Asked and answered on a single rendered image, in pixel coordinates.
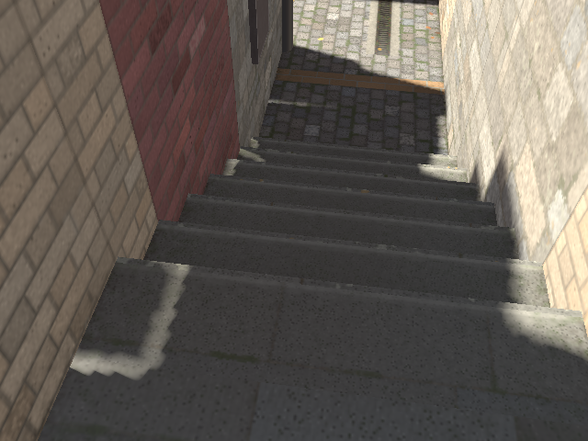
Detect stairs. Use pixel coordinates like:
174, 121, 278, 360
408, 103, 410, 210
143, 139, 550, 308

